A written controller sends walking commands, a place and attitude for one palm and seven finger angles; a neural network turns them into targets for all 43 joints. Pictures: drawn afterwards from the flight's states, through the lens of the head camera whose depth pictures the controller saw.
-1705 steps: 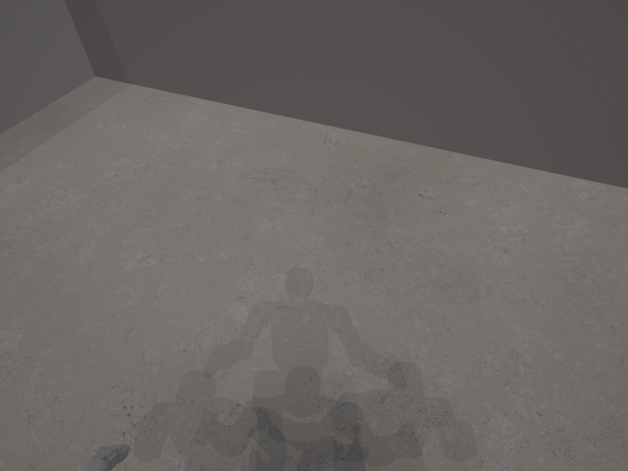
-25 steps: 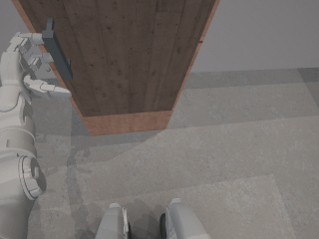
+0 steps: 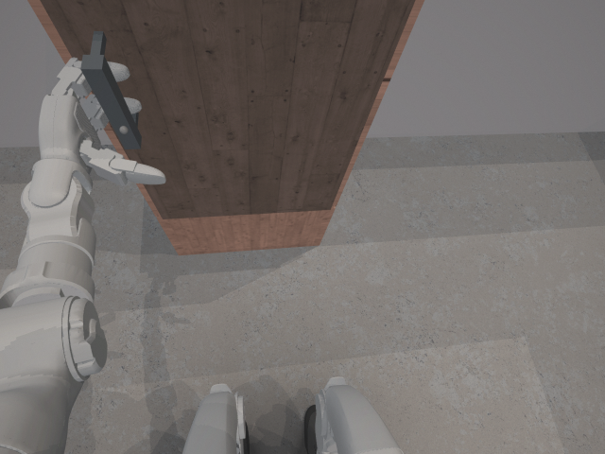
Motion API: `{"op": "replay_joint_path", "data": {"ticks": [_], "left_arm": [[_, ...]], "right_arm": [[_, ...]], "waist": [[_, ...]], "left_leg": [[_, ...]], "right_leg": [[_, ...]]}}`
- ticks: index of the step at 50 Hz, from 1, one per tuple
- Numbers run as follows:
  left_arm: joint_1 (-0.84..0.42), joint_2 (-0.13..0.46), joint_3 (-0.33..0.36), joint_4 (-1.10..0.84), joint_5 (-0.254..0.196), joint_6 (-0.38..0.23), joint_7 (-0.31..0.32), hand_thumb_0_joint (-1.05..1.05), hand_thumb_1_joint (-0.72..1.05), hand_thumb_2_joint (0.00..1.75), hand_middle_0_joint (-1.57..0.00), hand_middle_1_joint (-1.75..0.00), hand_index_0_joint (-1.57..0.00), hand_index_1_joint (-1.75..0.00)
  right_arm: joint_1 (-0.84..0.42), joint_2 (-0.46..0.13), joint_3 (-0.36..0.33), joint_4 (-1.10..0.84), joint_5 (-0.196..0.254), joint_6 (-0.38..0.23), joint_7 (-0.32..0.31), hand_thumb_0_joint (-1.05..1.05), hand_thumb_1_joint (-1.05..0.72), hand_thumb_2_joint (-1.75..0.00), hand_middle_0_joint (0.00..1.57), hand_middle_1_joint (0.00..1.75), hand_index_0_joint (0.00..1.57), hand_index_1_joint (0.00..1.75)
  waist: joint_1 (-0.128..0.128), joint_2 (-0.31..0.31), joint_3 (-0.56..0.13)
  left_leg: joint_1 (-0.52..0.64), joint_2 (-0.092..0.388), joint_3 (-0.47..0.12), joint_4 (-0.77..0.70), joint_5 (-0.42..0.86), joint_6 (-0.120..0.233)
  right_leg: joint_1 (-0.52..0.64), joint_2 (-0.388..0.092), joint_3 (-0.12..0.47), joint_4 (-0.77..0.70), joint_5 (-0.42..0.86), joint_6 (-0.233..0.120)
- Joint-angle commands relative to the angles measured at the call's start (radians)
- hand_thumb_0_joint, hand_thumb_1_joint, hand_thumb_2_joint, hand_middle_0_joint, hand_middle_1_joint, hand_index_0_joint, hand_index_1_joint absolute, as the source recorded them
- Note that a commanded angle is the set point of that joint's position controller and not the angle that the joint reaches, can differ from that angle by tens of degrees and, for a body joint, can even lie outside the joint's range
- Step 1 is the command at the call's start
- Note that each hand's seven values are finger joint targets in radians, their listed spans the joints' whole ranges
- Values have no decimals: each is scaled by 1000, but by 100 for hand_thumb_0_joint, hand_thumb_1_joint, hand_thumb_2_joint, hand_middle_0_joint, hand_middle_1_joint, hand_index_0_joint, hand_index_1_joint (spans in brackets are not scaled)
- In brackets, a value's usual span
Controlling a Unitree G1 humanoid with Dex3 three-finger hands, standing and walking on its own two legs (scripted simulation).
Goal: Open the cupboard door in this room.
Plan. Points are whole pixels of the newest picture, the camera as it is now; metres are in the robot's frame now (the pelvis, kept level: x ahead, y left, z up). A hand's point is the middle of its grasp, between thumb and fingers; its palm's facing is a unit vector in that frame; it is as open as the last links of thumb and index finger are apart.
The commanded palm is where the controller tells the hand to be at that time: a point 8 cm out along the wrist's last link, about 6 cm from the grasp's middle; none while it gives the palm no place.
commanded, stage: slide the fingers in behind the handle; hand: left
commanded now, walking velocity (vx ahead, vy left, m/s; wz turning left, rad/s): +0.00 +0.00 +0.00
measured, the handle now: (117, 95) +0.56 +0.21 +0.05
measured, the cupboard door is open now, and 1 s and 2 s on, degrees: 0 0 15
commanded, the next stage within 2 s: close the thumb around the handle in 0.58 s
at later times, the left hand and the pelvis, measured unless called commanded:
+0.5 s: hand (128, 133) +0.50 +0.19 +0.05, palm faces +0.05 -1.00 -0.01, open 13.9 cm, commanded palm +0.48 +0.23 +0.05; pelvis +0.00 +0.00 +0.00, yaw +0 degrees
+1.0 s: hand (131, 130) +0.51 +0.19 +0.05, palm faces +0.04 -1.00 -0.01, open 11.0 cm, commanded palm +0.49 +0.23 +0.05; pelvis +0.00 +0.01 +0.00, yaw -1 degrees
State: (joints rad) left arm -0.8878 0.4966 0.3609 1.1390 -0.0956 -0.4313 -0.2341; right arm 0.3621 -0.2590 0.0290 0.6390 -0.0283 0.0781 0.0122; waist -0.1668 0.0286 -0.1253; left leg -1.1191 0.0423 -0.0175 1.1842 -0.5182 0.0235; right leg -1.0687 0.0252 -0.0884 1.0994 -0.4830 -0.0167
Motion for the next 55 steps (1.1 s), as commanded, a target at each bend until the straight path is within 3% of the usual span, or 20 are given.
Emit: {"op": "replay_joint_path", "data": {"ticks": [1,3,5,11,14,17,20,21,25,30,34,35,39,41,42,49,50,52,53,55], "left_arm": [[-440,194,39,-192,-14,-65,22,0,-50,30,-30,-120,-30,-120],[-392,218,72,-171,-5,-61,46,0,-50,30,-30,-120,-30,-120],[-393,267,98,-192,23,-77,69,0,-50,30,-30,-120,-30,-120],[-369,227,69,-240,21,-108,59,0,-50,30,-30,-120,-30,-120],[-356,206,62,-189,-2,-90,35,0,-50,30,-30,-120,-30,-120],[-381,232,76,-196,-4,-85,25,0,-50,30,-30,-120,-30,-120],[-412,191,43,-215,-6,-99,23,0,-50,30,-30,-120,-30,-120],[-413,223,67,-201,-4,-102,27,0,-50,30,-30,-120,-30,-120],[-422,199,43,-197,-2,-111,27,0,-50,30,-30,-120,-30,-120],[-416,231,64,-168,6,-90,28,0,-50,30,-30,-120,-30,-120],[-414,234,66,-214,7,-95,33,0,-50,30,-30,-120,-30,-120],[-433,208,48,-231,3,-103,34,0,-44,32,-30,-121,-30,-121],[-411,189,42,-200,2,-96,45,0,-22,42,-32,-123,-32,-123],[-392,249,90,-191,7,-93,49,0,-11,47,-33,-124,-33,-124],[-406,189,38,-189,8,-87,48,0,-5,49,-33,-125,-33,-125],[-396,186,45,-182,9,-96,60,0,34,66,-36,-129,-36,-129],[-402,215,71,-178,10,-100,63,0,40,68,-36,-130,-36,-130],[-427,176,35,-179,14,-99,64,0,51,73,-37,-131,-37,-131],[-432,203,57,-196,16,-106,67,0,56,76,-38,-131,-38,-131],[-416,196,51,-224,16,-118,65,0,68,80,-38,-133,-38,-133]], "right_arm": [[182,-181,-58,-39,2,-8,-14,0,-90,-90,20,30,20,30],[177,-175,-54,-57,2,-9,-12,0,-90,-90,20,30,20,30],[177,-172,-50,-67,-3,-10,-10,0,-90,-90,20,30,20,30],[167,-167,-57,-82,2,-9,-1,0,-90,-90,20,30,20,30],[163,-169,-58,-73,9,-9,-6,0,-90,-90,20,30,20,30],[168,-173,-56,-69,11,-11,-13,0,-90,-90,20,30,20,30],[165,-167,-56,-66,8,-21,-13,0,-90,-90,20,30,20,30],[166,-172,-56,-59,8,-20,-15,0,-90,-90,20,30,20,30],[166,-173,-56,-56,5,-25,-15,0,-90,-90,20,30,20,30],[171,-180,-54,-59,4,-21,-16,0,-90,-90,20,30,20,30],[166,-180,-56,-68,5,-19,-16,0,-90,-90,20,30,20,30],[167,-178,-57,-66,2,-20,-14,0,-90,-90,20,30,20,30],[171,-182,-61,-57,2,-17,-9,0,-90,-90,20,30,20,30],[179,-188,-60,-60,2,-13,-13,0,-90,-90,20,30,20,30],[171,-180,-58,-59,4,-13,-11,0,-90,-90,20,30,20,30],[173,-178,-58,-61,1,-11,-7,0,-90,-90,20,30,20,30],[176,-181,-57,-59,-2,-12,-8,0,-90,-90,20,30,20,30],[174,-176,-56,-58,-1,-13,-7,0,-90,-90,20,30,20,30],[176,-181,-60,-56,-3,-13,-9,0,-90,-90,20,30,20,30],[175,-180,-60,-65,-5,-14,-8,0,-90,-90,20,30,20,30]], "waist": [[-36,145,-503],[-19,103,-490],[-2,136,-502],[0,133,-547],[-17,79,-486],[-15,69,-490],[-24,112,-490],[-20,105,-488],[-27,133,-494],[-25,122,-485],[-7,160,-539],[-17,180,-546],[-26,123,-507],[-7,123,-522],[-24,141,-504],[-22,109,-480],[-16,115,-476],[-28,129,-473],[-26,116,-489],[-12,168,-530]], "left_leg": [[457,-11,-58,-112,457,0],[386,-20,-38,-112,428,7],[374,-21,-34,-108,439,7],[395,-22,-21,-109,446,4],[352,-22,-18,-116,394,8],[346,-22,-21,-117,384,11],[375,-22,-25,-112,381,11],[370,-20,-27,-112,372,8],[393,-21,-35,-110,377,8],[385,-19,-41,-110,382,8],[431,-16,-47,-115,418,-2],[465,-13,-53,-111,445,-2],[443,-11,-54,-115,417,-2],[434,-11,-56,-119,434,-4],[442,-13,-52,-120,431,-3],[427,-13,-54,-122,419,-4],[419,-13,-54,-120,417,-2],[427,-15,-56,-122,410,-4],[439,-10,-59,-121,414,-5],[490,-10,-62,-116,470,-10]], "right_leg": [[169,29,44,-108,335,-5],[227,27,56,-109,352,0],[244,25,62,-91,374,-4],[284,26,72,-96,406,-1],[285,27,73,-113,380,3],[285,25,75,-112,372,4],[240,26,73,-111,346,1],[239,26,73,-112,334,1],[207,27,67,-105,316,-2],[199,27,61,-101,312,-3],[199,27,55,-92,319,-6],[173,28,50,-88,325,-7],[172,30,47,-102,305,-3],[190,28,46,-92,319,-5],[168,28,45,-97,316,-3],[173,30,43,-100,307,-5],[172,31,44,-96,305,-7],[156,29,43,-98,296,-4],[158,28,42,-97,295,-5],[144,30,40,-85,314,-11]]}}
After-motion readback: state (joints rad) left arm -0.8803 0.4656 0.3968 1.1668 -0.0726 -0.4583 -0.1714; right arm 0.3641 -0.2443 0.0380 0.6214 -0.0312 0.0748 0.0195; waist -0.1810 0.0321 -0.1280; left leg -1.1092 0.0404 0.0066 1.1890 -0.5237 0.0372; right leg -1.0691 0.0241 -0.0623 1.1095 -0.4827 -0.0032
